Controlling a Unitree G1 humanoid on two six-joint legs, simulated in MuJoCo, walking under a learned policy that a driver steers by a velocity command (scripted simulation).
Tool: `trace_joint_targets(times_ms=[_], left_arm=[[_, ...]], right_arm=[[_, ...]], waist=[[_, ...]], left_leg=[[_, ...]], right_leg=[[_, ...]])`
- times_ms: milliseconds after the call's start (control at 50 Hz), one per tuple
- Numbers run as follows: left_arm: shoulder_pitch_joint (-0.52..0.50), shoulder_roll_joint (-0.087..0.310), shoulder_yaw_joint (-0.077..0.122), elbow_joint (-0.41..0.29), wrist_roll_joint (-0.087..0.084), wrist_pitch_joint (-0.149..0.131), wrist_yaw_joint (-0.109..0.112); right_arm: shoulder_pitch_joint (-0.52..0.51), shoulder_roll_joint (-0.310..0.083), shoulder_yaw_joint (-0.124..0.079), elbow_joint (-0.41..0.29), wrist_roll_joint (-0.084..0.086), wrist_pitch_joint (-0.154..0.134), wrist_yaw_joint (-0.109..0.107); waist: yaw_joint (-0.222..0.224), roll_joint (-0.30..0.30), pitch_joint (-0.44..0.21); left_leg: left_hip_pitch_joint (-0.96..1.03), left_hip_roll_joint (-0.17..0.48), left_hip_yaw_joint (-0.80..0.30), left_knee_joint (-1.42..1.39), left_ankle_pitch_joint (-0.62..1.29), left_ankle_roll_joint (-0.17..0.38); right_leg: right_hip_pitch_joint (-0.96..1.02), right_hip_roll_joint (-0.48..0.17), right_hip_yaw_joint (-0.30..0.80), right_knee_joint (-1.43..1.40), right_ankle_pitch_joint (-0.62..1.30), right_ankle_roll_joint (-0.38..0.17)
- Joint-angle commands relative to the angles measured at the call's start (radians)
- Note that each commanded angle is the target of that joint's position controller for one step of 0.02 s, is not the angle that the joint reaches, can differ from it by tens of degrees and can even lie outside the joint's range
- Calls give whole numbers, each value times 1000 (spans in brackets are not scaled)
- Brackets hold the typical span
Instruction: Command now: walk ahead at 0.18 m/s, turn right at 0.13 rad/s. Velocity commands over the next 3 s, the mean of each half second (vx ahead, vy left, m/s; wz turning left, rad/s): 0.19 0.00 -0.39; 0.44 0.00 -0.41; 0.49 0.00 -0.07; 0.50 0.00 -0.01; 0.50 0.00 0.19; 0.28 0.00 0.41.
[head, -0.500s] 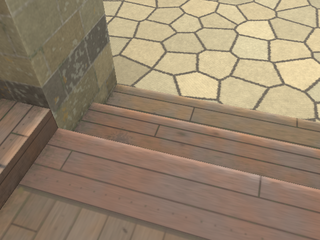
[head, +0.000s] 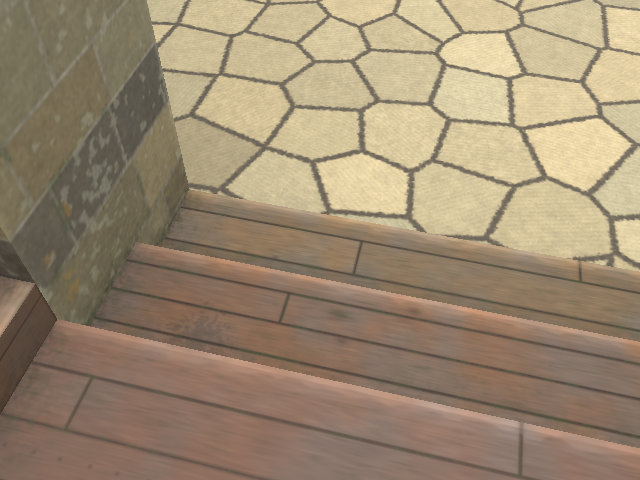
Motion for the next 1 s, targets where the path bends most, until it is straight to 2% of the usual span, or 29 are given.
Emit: trace_joint_targets(times_ms=[20, 80, 100, 140, 180, 220, 240, 280, 300, 320, 340, 360, 380, 420, 440, 480, 540, 600, 660, 680, 700, 720, 740, 760, 780, 820, 880, 940, 1000], left_arm=[[190, 35, 5, 32, -1, 33, -25], [100, 95, 28, -16, -12, 21, -5], [50, 110, 33, -42, -9, 15, 10], [-18, 97, 27, -70, -5, 13, 29], [-56, 85, 25, -82, -13, 14, 33], [-82, 90, 34, -88, -22, 8, 26], [-87, 96, 40, -88, -28, -1, 23], [-55, 154, 67, -92, -25, -25, 34], [36, 222, 87, -90, -26, -32, 57], [252, 241, 92, -39, -1, -31, 72], [329, 240, 102, 20, 31, -52, 79], [294, 212, 102, 29, 19, -54, 75], [229, 156, 83, 14, -2, -45, 67], [130, 100, 55, -20, -22, -38, 53], [100, 97, 49, -35, -20, -33, 50], [61, 145, 57, -57, -19, -32, 41], [85, 206, 76, -56, -14, -29, 14], [127, 203, 87, -40, -14, -19, -6], [108, 177, 83, -33, -4, 11, -11], [102, 152, 76, -32, 8, 14, -9], [86, 87, 55, -45, 22, 8, -9], [44, -17, 31, -114, 33, -20, -19], [-10, 66, 55, -83, 27, -33, -13], [28, 85, 62, -50, 17, -36, 7], [70, 111, 72, -18, 17, -32, 22], [37, 58, 62, -35, 33, -16, 27], [-57, 4, 43, -63, 1, 1, -12], [-178, -27, 25, -104, 8, 21, -24], [-180, 37, 40, -113, 11, 33, -25]], right_arm=[[-157, -141, -25, -105, 7, -37, 20], [-90, -192, -51, -94, 12, -27, 10], [-61, -225, -71, -90, 5, -20, -5], [-16, -213, -89, -82, -7, -7, -41], [-22, -188, -91, -101, 3, 3, -70], [-77, -205, -97, -136, 19, 10, -82], [-97, -211, -99, -147, 28, 14, -82], [-67, -208, -95, -153, 16, 21, -67], [-39, -146, -74, -197, 8, 15, -66], [-159, -117, -52, -238, -24, 7, -45], [-261, -103, -42, -258, -19, 12, -16], [-249, -130, -48, -236, -13, 17, -18], [-198, -174, -63, -213, -26, 22, -31], [-202, -137, -53, -210, -46, 29, -45], [-201, -124, -50, -211, -44, 34, -46], [-173, -122, -46, -195, -23, 41, -35], [-182, -115, -37, -193, -27, 44, -25], [-194, -135, -29, -188, -17, 30, -37], [-144, -153, -27, -168, 1, 0, -46], [-79, -170, -31, -154, 6, -13, -52], [81, -201, -36, -123, -5, -26, -60], [212, -271, -43, -116, -12, -33, -65], [187, -222, -31, -98, -31, -37, -55], [106, -177, -21, -113, -18, -27, -41], [49, -97, 4, -133, -15, -16, -39], [49, -21, 37, -130, -14, -16, -57], [131, -97, 23, -84, -18, -20, -67], [238, -103, 27, -13, -10, -13, -31], [227, -134, 19, 15, -19, -12, 7]], waist=[[105, 85, -75], [66, 100, -78], [36, 107, -75], [-4, 78, -58], [-22, 90, -60], [-16, 89, -58], [-9, 77, -67], [-12, 40, -131], [-1, -104, -259], [146, -168, -290], [182, -86, -149], [157, -44, -73], [114, -44, -75], [54, -45, -23], [36, -32, -20], [19, -32, -9], [31, -38, 16], [57, -30, 28], [32, -22, 8], [-2, -2, -14], [-72, 105, -97], [-106, 373, -166], [-99, 175, 13], [-51, 136, 44], [-25, 144, 46], [6, 141, 53], [-16, 113, 24], [-34, 119, 41], [7, 128, 46]], left_leg=[[-226, 237, -37, -87, 622, 147], [-13, 348, -100, -27, 628, 194], [96, 395, -128, -28, 638, 228], [282, 455, -153, -22, 609, 234], [339, 446, -126, -21, 516, 193], [295, 404, -77, -11, 398, 147], [263, 369, -47, 17, 367, 122], [183, 294, 19, 118, 237, 66], [11, 174, 118, 300, 16, -21], [-267, 61, 21, 446, -488, -66], [-474, 104, -144, 568, -509, -35], [-534, 143, -163, 653, -447, -23], [-493, 156, -160, 691, -398, -17], [-397, 172, -138, 676, -342, -20], [-345, 163, -124, 651, -304, -29], [-225, 141, -79, 566, -235, -61], [-78, 124, -52, 394, -204, -99], [-97, 142, -82, 211, -141, -95], [61, 129, -65, 81, -40, -60], [155, 154, -83, 88, -25, -33], [336, 259, -205, 68, -39, 61], [588, 511, -684, -71, -89, 313], [502, 542, -722, -144, -197, 273], [420, 502, -585, -152, -294, 204], [355, 451, -479, -178, -328, 170], [278, 392, -340, -210, -78, 137], [284, 322, -154, -202, 265, 126], [212, 299, -68, -207, 471, 134], [249, 358, -88, -186, 558, 150]], right_leg=[[326, -3, -50, -177, 215, 55], [216, 4, -15, -277, 217, 45], [134, 5, -12, -288, 161, 27], [8, -23, 19, -344, 66, -1], [21, -7, -2, -395, 48, -14], [119, 40, -57, -459, 115, -40], [191, 73, -87, -513, 200, -63], [391, 101, -65, -543, 401, -154], [624, -72, 194, -566, 466, -334], [859, -226, 530, -717, 312, -447], [880, -218, 553, -778, 126, -367], [831, -183, 472, -790, 24, -314], [772, -143, 423, -816, -19, -295], [595, -92, 350, -871, -51, -266], [539, -72, 320, -899, -53, -254], [425, -34, 244, -921, -6, -245], [334, -14, 226, -903, -18, -261], [455, -84, 334, -846, -59, -295], [440, -45, 368, -746, -51, -277], [392, -2, 363, -669, -42, -245], [282, 107, 307, -428, -87, -180], [-73, 293, 149, -125, -287, -87], [-242, 198, 181, 51, -252, -103], [-224, 153, 155, 142, -183, -117], [-183, 109, 110, 176, -119, -131], [-113, 71, 86, 130, -10, -136], [-94, 65, -1, -45, 136, -66], [-4, 60, -92, -291, 214, -20], [5, 65, -34, -370, 260, -51]])
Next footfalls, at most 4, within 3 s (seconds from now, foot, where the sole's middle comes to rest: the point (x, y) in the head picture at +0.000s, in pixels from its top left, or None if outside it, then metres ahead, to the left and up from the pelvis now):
0.26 right None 0.17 -0.17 -0.78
0.68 left None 0.34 0.02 -0.78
1.14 right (476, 455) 0.52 -0.31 -0.78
1.70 left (402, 341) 0.87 -0.22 -0.93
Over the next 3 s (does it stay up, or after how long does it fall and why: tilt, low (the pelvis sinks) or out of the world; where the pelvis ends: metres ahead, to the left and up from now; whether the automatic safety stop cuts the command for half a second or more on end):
stays up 1.36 -0.53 -0.44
